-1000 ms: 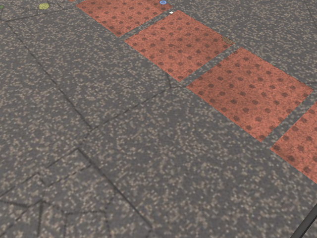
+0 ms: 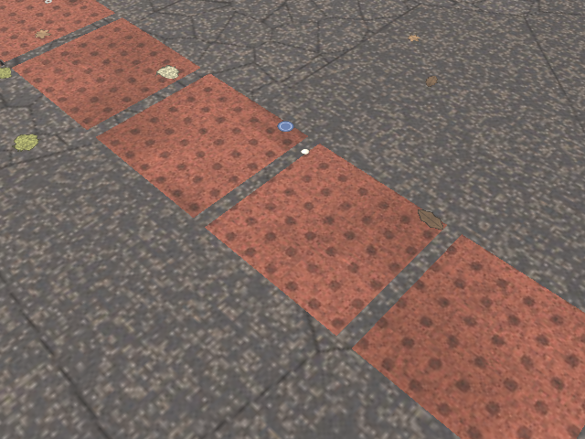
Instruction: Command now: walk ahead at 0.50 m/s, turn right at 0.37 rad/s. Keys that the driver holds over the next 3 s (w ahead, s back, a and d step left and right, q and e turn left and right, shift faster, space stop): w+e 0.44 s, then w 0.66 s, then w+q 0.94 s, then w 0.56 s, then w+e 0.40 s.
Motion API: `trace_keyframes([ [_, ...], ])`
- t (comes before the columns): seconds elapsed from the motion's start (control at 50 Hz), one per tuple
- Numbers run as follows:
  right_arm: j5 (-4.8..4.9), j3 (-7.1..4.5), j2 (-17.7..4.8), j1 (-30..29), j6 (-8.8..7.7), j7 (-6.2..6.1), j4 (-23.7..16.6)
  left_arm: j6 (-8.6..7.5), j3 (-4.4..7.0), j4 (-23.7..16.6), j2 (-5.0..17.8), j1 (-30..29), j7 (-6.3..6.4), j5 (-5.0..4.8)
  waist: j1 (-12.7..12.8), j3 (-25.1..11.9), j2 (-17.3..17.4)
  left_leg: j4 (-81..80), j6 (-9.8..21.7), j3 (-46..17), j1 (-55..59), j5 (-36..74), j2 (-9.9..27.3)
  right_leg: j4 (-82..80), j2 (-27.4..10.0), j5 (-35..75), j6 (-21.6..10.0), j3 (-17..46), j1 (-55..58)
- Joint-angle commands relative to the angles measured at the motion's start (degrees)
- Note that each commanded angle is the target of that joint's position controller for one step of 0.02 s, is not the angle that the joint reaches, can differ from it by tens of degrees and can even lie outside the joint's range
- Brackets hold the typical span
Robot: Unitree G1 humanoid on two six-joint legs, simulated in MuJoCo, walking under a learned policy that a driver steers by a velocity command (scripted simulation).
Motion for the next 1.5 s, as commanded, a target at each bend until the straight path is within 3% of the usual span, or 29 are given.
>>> trace_keyframes([
  [0.02, -0.15, -0.98, -6.77, 4.28, -0.54, -0.81, -0.84, -0.91, -0.3, -5.34, 1.5, -7.46, -0.22, 0.1, -0.81, 4.99, 5.64, -1.29, 2.8, -2.28, -0.79, 32.15, 17.01, -5.62, 1.63, 0.32, -1.42, -3.88, -0.17],
  [0.08, -0.29, -1.36, -8.67, 3.22, -0.1, -1.64, -0.81, -1.14, 0.28, -5.71, 2.59, -5.56, -0.04, 0.37, 1.17, 2.77, 6.89, 6.67, 2.28, 0.45, 4.03, 52.07, 18.43, -8.41, 4.95, -6.49, -4.33, -6.86, 4.87],
  [0.14, -0.4, -2.08, -11.01, 0.88, 1.12, -1.8, -1.84, -1.64, 2.19, -1.55, 5.65, 9.24, 0.56, 0.84, 7.57, -5.8, 7.86, 30.18, 1.8, 2.69, 2.3, 60.18, 18.48, -13.2, 10.02, -10.88, -8.7, -7.97, 21.81],
  [0.16, 0.05, -2.08, -11.07, -0.93, 1.11, -1.43, -3.57, -1.82, 3.69, 0.31, 9.27, 17.18, 0.98, 1.78, 11.68, -10.0, 5.14, 45.58, 0.54, 3.18, -8.82, 46.05, 17.17, -16.25, 4.74, -12.3, -11.8, 0.51, 35.06],
  [0.18, 1.02, -1.13, -5.34, 1.49, 0.81, -0.13, -7.19, -1.57, 5.33, -0.55, 15.52, 18.35, 1.5, 2.0, 8.2, -15.39, -7.69, 68.22, -2.33, 2.79, -32.9, -3.05, 6.79, -17.99, -13.14, -9.57, -20.5, 29.01, 52.77],
  [0.2, 0.64, -1.96, -8.95, -3.8, 0.25, 0.31, -9.21, -0.62, 5.33, -0.36, 15.57, 18.51, 1.23, 0.02, 8.82, -17.78, -3.6, 76.05, -2.44, -9.39, -42.49, -14.15, 2.14, -25.7, -15.89, -9.72, -23.23, 44.02, 54.64],
  [0.22, 0.59, -1.79, -8.89, -8.86, -0.48, 0.63, -11.27, -0.4, 4.86, -0.64, 14.14, 14.01, 1.5, -0.52, 6.94, -8.55, -0.57, 73.34, -1.98, -11.69, -47.73, -8.17, 6.6, -27.15, -14.3, -9.02, -20.63, 34.31, 47.88],
  [0.26, 0.12, -1.84, -8.57, -9.37, -0.51, 0.48, -11.09, -0.87, 3.56, -1.37, 9.12, 9.09, 1.72, -0.67, 2.65, -1.63, 5.38, 63.65, -2.79, -11.28, -41.96, -2.97, 9.99, -29.5, -9.09, 1.62, -15.31, 23.9, 34.61],
  [0.3, -1.58, -1.68, -7.33, -7.73, 1.89, 0.75, -11.32, -1.8, 2.8, -1.45, 7.71, 8.61, 2.18, -1.3, 0.14, -1.83, 3.44, 58.24, -4.67, -11.21, -36.27, -2.85, 11.01, -30.31, -4.94, 7.56, -13.34, 18.02, 28.85],
  [0.38, -1.8, -1.59, -7.21, -13.59, 4.05, 1.42, -14.41, -2.7, 3.38, -1.26, 10.93, 13.14, 2.16, -1.49, 1.05, -1.03, 0.82, 50.19, -7.28, -9.09, -39.18, 2.26, 11.02, -31.44, -2.05, 11.14, -12.09, 15.82, 27.33],
  [0.6, -0.74, -0.16, -7.7, -32.74, 3.23, 2.58, -22.16, -2.61, 2.31, -0.44, 10.33, 23.64, 3.04, -0.38, 8.06, 1.24, -2.14, 26.17, -4.53, -6.91, -43.42, 14.07, 7.16, -29.18, -3.49, 19.38, -8.07, 16.83, 42.25],
  [0.66, -0.46, -0.7, -9.73, -26.9, 2.46, 2.19, -21.33, -3.05, 2.42, -0.99, 12.13, 20.41, 3.46, -0.1, 4.01, 0.29, -2.98, 20.7, -1.32, -6.93, -32.45, 9.46, 4.81, -24.88, -4.79, 30.61, -6.12, 16.0, 42.1],
  [0.7, -0.24, -1.9, -12.06, -13.02, 1.76, 0.93, -17.07, -3.29, 2.52, -1.0, 13.12, 18.52, 3.03, 0.05, -2.3, -6.54, -1.48, 16.4, 1.07, -5.96, -15.84, 8.98, 2.35, -9.83, -2.09, 39.29, -4.46, 13.23, 40.51],
  [0.72, -1.39, -2.68, -14.66, -4.21, 1.28, 0.07, -15.47, -3.53, 1.97, -2.06, 11.4, 18.58, 2.7, -0.37, -5.61, -12.79, 1.66, 16.49, 3.43, -14.13, -1.86, 5.82, 10.47, 3.57, 0.29, 25.43, -3.87, 12.0, 31.67],
  [0.74, -2.62, -4.49, -21.27, 1.0, 1.55, 0.09, -14.95, -3.34, 0.93, -2.31, 5.64, 27.16, 2.38, -2.87, -3.17, -21.67, 15.7, 14.76, 12.44, -40.97, 15.27, 3.77, 27.22, 26.46, 10.35, -10.62, -0.8, 6.53, 13.55],
  [0.76, -0.89, -3.98, -17.52, -2.02, 2.49, 0.96, -14.29, -3.15, 1.49, -1.57, 9.89, 26.07, 2.58, -1.01, -1.85, -18.97, 11.45, 6.97, 13.08, -52.39, 11.1, -1.73, 28.33, 32.13, 10.75, -28.42, -1.53, 8.44, 5.7],
  [0.78, -0.04, -3.01, -13.66, -8.46, 2.64, 1.19, -15.37, -2.83, 1.72, -2.56, 10.42, 20.43, 2.43, -0.08, 0.24, -7.86, 6.06, 5.49, 11.73, -43.51, 0.74, -6.94, 26.12, 32.42, 7.11, -23.43, -1.64, 8.77, 3.18],
  [0.8, -0.14, -2.15, -10.48, -11.94, 2.41, 1.48, -15.71, -2.91, 1.37, -3.55, 9.61, 16.46, 1.94, 0.21, 0.77, -3.44, 2.56, 3.51, 10.18, -36.31, -6.24, -4.28, 23.25, 28.96, 4.94, -19.8, -1.62, 8.39, 3.79],
  [0.84, -0.1, -1.37, -8.77, -11.81, 1.76, 1.26, -14.06, -1.94, 1.11, -4.09, 8.22, 15.48, 1.15, 0.9, 2.94, -0.4, 5.54, 0.8, 7.39, -26.5, -13.36, 4.04, 18.37, 23.71, 2.29, -17.93, -1.01, 6.98, 7.15],
  [0.98, 0.72, -1.61, -10.31, -4.13, 0.39, 1.6, -9.84, -0.73, 0.07, -7.32, 6.27, 5.06, -0.05, 1.08, 2.04, 1.41, 5.93, -3.72, 7.68, -16.74, -11.34, 16.25, 15.12, 11.34, -1.47, -7.88, 2.22, 1.63, -0.26],
  [1.14, 0.41, -1.48, -11.23, 2.67, 0.81, 1.01, -6.8, -1.38, -1.04, -11.9, 5.42, -8.91, 0.01, 0.4, -1.55, 2.25, 6.22, 0.59, 6.04, -14.46, -4.14, 27.67, 15.83, -8.34, 1.24, -2.04, 1.99, -1.4, 3.93],
  [1.2, 0.02, -1.87, -12.85, 0.97, 1.3, 0.44, -6.77, -2.25, -0.47, -11.58, 6.87, -5.81, 0.57, 0.42, 1.0, 0.93, 6.67, 6.74, 5.18, -16.49, -1.77, 36.11, 17.14, -12.63, 3.29, -8.14, 0.47, -0.81, 10.34],
  [1.24, 0.48, -1.75, -12.61, -0.56, 1.51, 0.54, -7.04, -3.48, 0.84, -7.18, 9.57, 8.0, 1.69, 1.25, 7.01, -6.69, 4.05, 22.48, 3.29, -14.01, -6.37, 38.62, 13.26, -18.69, 3.98, -6.7, -1.77, -0.34, 29.8],
  [1.26, 1.1, -0.98, -10.05, -1.39, 1.29, 0.7, -9.34, -4.04, 2.06, -5.95, 14.34, 17.96, 2.65, 2.77, 10.5, -14.74, -1.74, 38.35, 2.09, -11.68, -17.15, 21.44, 9.76, -19.34, -8.91, -11.24, -4.57, 12.45, 44.65],
  [1.28, 3.05, 0.11, -4.1, 6.04, 1.69, 0.55, -10.25, -3.26, 3.51, -5.65, 19.44, 18.95, 2.52, 2.77, 6.95, -20.97, -14.66, 55.4, 0.22, -7.31, -35.48, -15.46, 0.98, -24.58, -22.93, -14.44, -10.62, 34.83, 56.58],
  [1.3, 1.18, -1.66, -11.23, 2.56, 2.66, -0.05, -8.88, -2.6, 2.64, -6.65, 14.43, 15.56, 2.18, 1.23, 6.73, -15.59, -3.73, 60.05, 1.06, -12.32, -39.21, -14.1, 4.24, -26.48, -20.46, -19.3, -9.25, 34.85, 49.92],
  [1.32, 0.98, -1.95, -10.63, -0.81, 2.7, 0.44, -9.59, -2.66, 1.51, -7.22, 10.62, 10.45, 2.04, 0.77, 4.78, -7.94, -1.64, 59.27, 1.17, -13.26, -39.6, -8.89, 6.36, -28.4, -17.8, -18.08, -7.67, 26.17, 42.14],
  [1.36, 0.26, -1.93, -8.82, -3.21, 3.5, 1.25, -9.78, -3.33, 0.73, -6.97, 7.37, 7.31, 2.1, 0.48, 2.75, -2.36, -2.3, 56.23, 0.39, -12.51, -36.97, -4.15, 9.09, -32.19, -13.21, -10.43, -5.08, 14.79, 33.01],
  [1.5, -0.77, -2.12, -6.85, -10.48, 6.23, 3.38, -12.9, -5.24, 1.19, -3.99, 7.9, 11.94, 2.68, -0.37, 1.02, 0.42, -1.88, 52.9, -2.11, -10.66, -43.23, 6.46, 10.94, -35.81, -10.71, 1.51, -4.64, 0.1, 31.72],
])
